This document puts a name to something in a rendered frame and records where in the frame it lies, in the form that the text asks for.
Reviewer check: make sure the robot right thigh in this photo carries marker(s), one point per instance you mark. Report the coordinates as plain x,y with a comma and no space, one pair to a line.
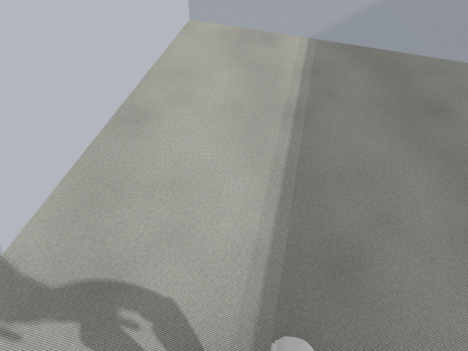
288,343

